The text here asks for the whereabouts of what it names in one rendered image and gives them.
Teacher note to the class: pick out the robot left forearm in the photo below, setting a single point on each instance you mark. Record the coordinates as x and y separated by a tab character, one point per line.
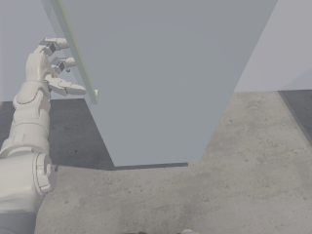
31	122

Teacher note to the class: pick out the robot left hand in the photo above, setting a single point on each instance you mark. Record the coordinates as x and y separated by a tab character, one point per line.
39	69

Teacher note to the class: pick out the left robot upper arm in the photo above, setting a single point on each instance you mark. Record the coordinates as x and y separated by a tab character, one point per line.
25	180

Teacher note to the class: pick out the handle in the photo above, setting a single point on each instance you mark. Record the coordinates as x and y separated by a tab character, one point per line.
70	38

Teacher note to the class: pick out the fridge door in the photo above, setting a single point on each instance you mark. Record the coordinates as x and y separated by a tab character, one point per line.
164	70

